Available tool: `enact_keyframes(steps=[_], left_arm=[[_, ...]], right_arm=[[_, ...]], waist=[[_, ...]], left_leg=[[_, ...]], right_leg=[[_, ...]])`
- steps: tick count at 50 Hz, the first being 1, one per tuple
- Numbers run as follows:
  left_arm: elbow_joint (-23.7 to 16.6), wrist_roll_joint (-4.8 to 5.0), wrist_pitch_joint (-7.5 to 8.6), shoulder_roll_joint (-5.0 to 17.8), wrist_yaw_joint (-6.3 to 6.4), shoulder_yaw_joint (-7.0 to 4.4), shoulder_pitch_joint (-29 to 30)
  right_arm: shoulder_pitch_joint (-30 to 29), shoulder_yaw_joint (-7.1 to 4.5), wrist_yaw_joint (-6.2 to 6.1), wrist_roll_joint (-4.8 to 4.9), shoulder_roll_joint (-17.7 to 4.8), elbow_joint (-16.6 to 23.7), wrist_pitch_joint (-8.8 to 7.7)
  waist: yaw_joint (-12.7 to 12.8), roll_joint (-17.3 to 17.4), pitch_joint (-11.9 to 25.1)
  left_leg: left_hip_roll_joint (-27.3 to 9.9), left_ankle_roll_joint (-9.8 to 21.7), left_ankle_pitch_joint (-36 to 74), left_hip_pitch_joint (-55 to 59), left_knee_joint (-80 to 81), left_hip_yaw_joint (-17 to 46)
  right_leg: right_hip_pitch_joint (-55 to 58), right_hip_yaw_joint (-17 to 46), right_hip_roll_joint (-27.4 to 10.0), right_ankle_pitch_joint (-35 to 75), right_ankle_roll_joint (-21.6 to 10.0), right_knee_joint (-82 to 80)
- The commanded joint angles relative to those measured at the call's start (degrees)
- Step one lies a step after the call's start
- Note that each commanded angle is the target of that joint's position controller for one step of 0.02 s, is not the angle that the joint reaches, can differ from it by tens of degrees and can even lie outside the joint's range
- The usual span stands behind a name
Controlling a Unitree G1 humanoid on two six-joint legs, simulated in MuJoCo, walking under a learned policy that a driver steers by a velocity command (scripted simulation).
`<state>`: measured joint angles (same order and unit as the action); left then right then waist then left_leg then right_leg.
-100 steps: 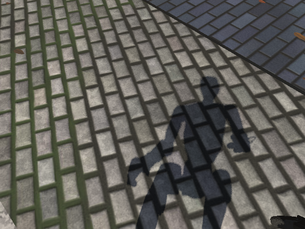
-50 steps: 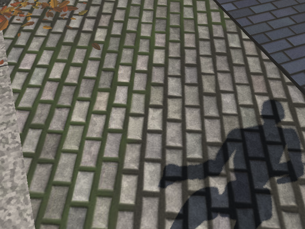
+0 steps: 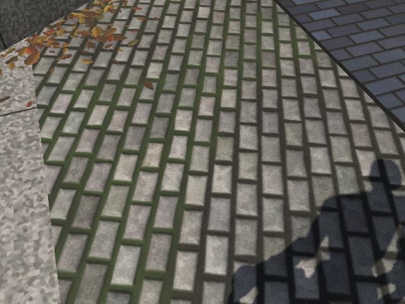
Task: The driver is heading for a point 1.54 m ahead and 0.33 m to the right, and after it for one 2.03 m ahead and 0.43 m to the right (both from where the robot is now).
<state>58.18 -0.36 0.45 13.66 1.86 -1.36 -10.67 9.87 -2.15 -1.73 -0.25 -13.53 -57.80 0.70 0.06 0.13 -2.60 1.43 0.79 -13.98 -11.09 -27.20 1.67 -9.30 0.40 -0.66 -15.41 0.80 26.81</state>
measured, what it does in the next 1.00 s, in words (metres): walks ahead: left foot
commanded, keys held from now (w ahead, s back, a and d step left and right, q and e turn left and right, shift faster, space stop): no key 0.08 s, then w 0.70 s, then w+e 0.22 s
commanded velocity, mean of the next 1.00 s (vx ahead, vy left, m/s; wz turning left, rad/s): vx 0.34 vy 0.00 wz -0.05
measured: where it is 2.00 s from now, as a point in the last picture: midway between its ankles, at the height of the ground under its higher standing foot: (252, 202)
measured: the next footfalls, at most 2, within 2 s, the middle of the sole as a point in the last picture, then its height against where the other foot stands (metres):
left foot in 0.76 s outside the picture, level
right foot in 1.32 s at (260, 254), level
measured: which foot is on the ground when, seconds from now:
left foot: down 0.00-0.36, up 0.38-0.74, down 0.76-1.00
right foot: down 0.00-0.76, up 0.78-1.00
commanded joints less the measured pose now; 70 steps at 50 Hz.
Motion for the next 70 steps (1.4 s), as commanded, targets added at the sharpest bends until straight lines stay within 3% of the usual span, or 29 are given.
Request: enact_keyframes(steps=[1,4,9,14,16,17,18,19,20,22,25,30,34,37,38,39,40,41,43,46,50,60,63,65,66,67,68,69,70], left_arm=[[-1.1,0.02,0.45,6.3,0.27,-1.01,-0.6],[-0.3,0.04,0.42,6.2,0.36,-0.86,-1.1],[-0.4,1.02,0.98,6.3,0.81,-1.03,-1.8],[-1.8,1.80,4.47,3.0,-0.96,-0.55,-0.9],[-0.7,1.92,5.03,2.9,-1.38,-0.63,-4.4],[1.3,1.97,5.15,3.2,-1.39,-0.83,-9.5],[3.5,1.74,5.39,6.9,-1.28,-1.89,-16.0],[5.5,2.01,5.64,13.0,-1.61,-3.62,-22.7],[5.3,1.06,5.99,11.8,-1.96,-3.16,-23.5],[3.6,0.52,6.59,7.4,-2.35,-1.98,-19.7],[2.9,0.52,5.38,4.2,-2.44,-0.65,-18.2],[1.0,0.19,4.56,7.7,-0.60,-0.92,-17.1],[2.0,1.52,4.88,9.0,-0.49,-1.91,-18.4],[1.2,0.80,3.62,9.8,-0.53,-2.51,-16.5],[0.6,0.33,3.22,9.4,-0.61,-2.27,-15.9],[-0.9,-1.09,3.28,6.4,-0.77,-1.21,-17.3],[-0.4,0.53,4.48,-2.7,-1.49,0.93,-25.1],[-0.9,2.47,5.89,4.3,-1.69,-0.68,-18.8],[-3.4,3.65,6.56,7.2,-1.08,-1.88,-10.4],[-2.9,2.67,4.17,3.9,-0.63,-2.61,-12.8],[-6.2,2.06,2.53,3.9,-0.45,-3.15,-6.8],[-15.2,1.48,3.59,1.9,-4.39,-1.58,11.9],[-17.8,1.81,3.40,4.0,-5.71,-2.28,11.5],[-16.6,2.04,3.04,7.8,-5.88,-4.34,1.9],[-14.3,2.21,2.91,11.5,-5.16,-6.43,-7.9],[-13.1,2.04,2.20,17.7,-3.61,-8.39,-14.6],[-14.8,1.69,2.78,19.7,-3.73,-8.12,-12.4],[-15.0,0.98,3.21,14.4,-3.83,-6.55,-13.1],[-15.1,0.90,3.73,11.6,-3.64,-5.87,-10.5]], right_arm=[[-0.1,-1.03,-0.24,0.05,-6.3,1.1,-0.56],[0.0,-0.89,-0.27,0.08,-6.1,0.1,-0.57],[2.0,-1.44,-0.43,1.09,-7.4,-0.5,-1.28],[7.4,-2.56,0.63,1.77,-10.2,-1.5,-3.99],[2.6,-2.31,0.84,1.95,-9.7,0.6,-4.13],[-1.9,-2.01,1.00,2.13,-9.0,2.3,-4.11],[-6.3,-1.18,1.10,2.24,-6.0,4.5,-4.55],[-7.7,-0.61,1.25,1.72,-3.4,6.7,-5.83],[-7.7,-1.19,1.34,1.71,-6.0,7.0,-6.83],[-3.4,-1.24,2.33,2.60,-5.8,5.2,-7.62],[-6.7,-1.40,3.16,2.00,-4.8,6.4,-7.58],[-17.5,0.58,3.95,1.53,-0.8,11.1,-6.63],[-18.9,-0.14,4.23,2.12,-4.8,13.3,-6.31],[-6.2,-2.65,3.89,2.06,-9.3,10.3,-6.26],[3.1,-3.87,3.40,2.25,-11.2,7.5,-5.87],[12.8,-4.90,2.71,1.45,-15.6,5.6,-5.37],[14.2,-4.43,3.53,0.53,-16.1,4.7,-5.52],[10.2,-3.10,3.69,1.05,-10.6,5.1,-5.96],[0.1,-1.98,3.68,0.82,-7.2,6.7,-7.14],[-2.8,-1.24,3.97,-0.51,-4.0,5.4,-8.05],[-0.1,-1.84,2.59,-0.70,-6.8,3.5,-8.37],[9.7,-2.36,0.53,0.41,-10.2,1.9,-5.82],[8.7,-3.00,0.31,0.71,-12.1,3.0,-4.22],[7.2,-3.43,-0.20,0.58,-13.4,4.3,-3.16],[6.5,-3.15,-0.41,0.68,-13.0,5.0,-2.99],[8.7,-1.97,-0.16,-0.44,-9.3,7.2,-3.86],[10.9,0.02,0.98,-0.28,-3.6,9.6,-6.47],[3.4,-1.40,1.94,1.86,-9.3,11.2,-8.81],[0.3,-1.48,2.26,3.06,-9.8,12.4,-9.92]], waist=[[0.0,-0.2,1.3],[0.0,-0.2,1.2],[-0.5,1.4,-4.7],[-1.2,9.4,-3.5],[2.1,8.4,-4.1],[5.0,7.1,-4.3],[7.5,-0.5,-3.8],[8.3,-14.6,-2.0],[8.0,-13.5,-2.6],[4.3,-6.2,-2.1],[3.3,-5.0,-2.6],[4.3,-5.8,-5.3],[2.3,-6.8,-5.8],[-5.2,-8.2,4.2],[-9.4,-7.7,9.5],[-10.9,1.9,17.5],[-5.6,17.6,26.4],[-7.1,10.4,18.0],[-3.3,1.8,5.4],[1.3,4.3,2.8],[1.4,2.9,-1.2],[-4.7,0.0,-3.9],[-2.4,2.7,-1.5],[3.5,5.2,4.9],[8.5,3.8,9.9],[8.6,-6.2,16.0],[3.7,-14.0,23.3],[7.3,-7.5,21.7],[6.3,-5.6,14.3]], left_leg=[[-2.7,1.1,7.7,1.1,4.5,2.7],[-2.7,1.1,7.6,1.0,4.6,2.5],[-3.4,5.0,-28.5,-6.2,6.0,5.6],[-15.9,12.8,-31.3,-1.3,15.4,25.2],[-14.2,11.4,-27.5,-8.0,14.6,21.9],[-10.9,9.1,-22.6,-14.0,10.9,16.5],[-4.9,5.1,-14.3,-20.7,-0.3,7.1],[1.7,1.2,-9.7,-30.3,-18.2,-3.0],[0.7,0.8,-17.2,-38.5,-29.7,-0.4],[-3.5,2.6,-10.9,-43.4,-39.2,1.8],[-6.9,2.3,-2.6,-41.6,-34.9,-1.0],[-3.0,-0.5,12.1,-23.8,-11.4,-6.4],[-2.5,2.1,14.9,-19.3,-3.6,-4.3],[1.1,5.6,11.3,-3.0,-4.1,-6.1],[-0.1,7.3,11.1,10.1,-4.3,-4.8],[-12.7,10.8,6.5,26.9,-5.0,10.9],[-25.2,20.1,-9.1,38.3,6.7,40.2],[-22.6,16.7,-13.9,30.7,12.1,40.0],[-19.6,12.6,-2.5,11.8,14.9,22.4],[-15.1,10.3,4.1,-0.1,19.3,9.2],[-15.4,11.2,7.5,-1.9,23.1,2.3],[-16.7,8.5,20.7,14.8,18.9,-10.4],[-18.1,6.9,40.8,19.2,10.9,-12.7],[-17.2,5.2,57.4,18.0,-4.2,-14.4],[-14.9,3.0,52.8,10.9,-17.7,-15.4],[-10.2,0.0,25.7,-8.2,-37.8,-15.8],[2.3,-2.0,-18.8,-27.4,-54.3,-4.1],[-1.1,-0.2,-16.6,-34.1,-56.1,4.5],[-3.7,1.3,-11.7,-36.1,-52.8,3.8]], right_leg=[[-2.2,1.4,-1.5,6.8,-0.9,-4.7],[-2.3,1.3,-1.4,6.7,-0.9,-4.8],[-10.5,1.5,0.0,-23.2,-4.3,-1.7],[-14.4,-1.7,1.0,-9.8,-4.9,11.0],[-5.6,-1.5,0.7,-9.5,-6.9,5.1],[3.0,-0.3,0.2,-7.2,-7.8,-1.1],[9.9,9.3,-4.9,-10.1,-9.6,-6.4],[19.4,27.6,-15.1,-10.0,-14.3,-14.1],[22.5,36.0,-20.9,-2.3,-17.3,-14.9],[24.8,27.6,-18.6,7.3,-15.1,-12.8],[20.6,15.3,-14.6,20.7,-11.5,-15.2],[3.8,5.3,-9.1,19.0,-10.6,-21.8],[9.0,4.6,-12.7,24.6,-9.6,-21.0],[13.2,1.5,-12.4,52.5,-7.0,-3.9],[7.1,0.5,-10.2,51.1,-5.4,7.8],[-6.6,-1.2,-5.6,28.0,-4.1,27.1],[-23.5,4.1,4.7,-16.5,-1.9,45.8],[-28.9,9.1,1.8,-16.3,-3.4,51.9],[-27.9,6.4,-4.3,-5.1,-4.6,49.1],[-20.1,6.6,-7.8,-0.2,-4.5,42.9],[-27.7,7.3,-8.5,6.1,-3.1,36.8],[-34.0,-1.3,-5.7,17.7,-3.6,10.7],[-29.0,-5.3,-2.2,9.0,-6.1,9.0],[-15.3,-8.1,2.7,4.9,-8.9,8.7],[-0.3,-6.2,4.2,8.1,-11.4,4.7],[19.0,14.1,-7.8,5.4,-16.8,3.6],[32.3,47.6,-19.7,-1.0,-27.3,-6.9],[32.5,44.4,-18.3,-0.7,-23.9,-10.3],[25.5,34.5,-16.2,3.5,-21.3,-10.0]])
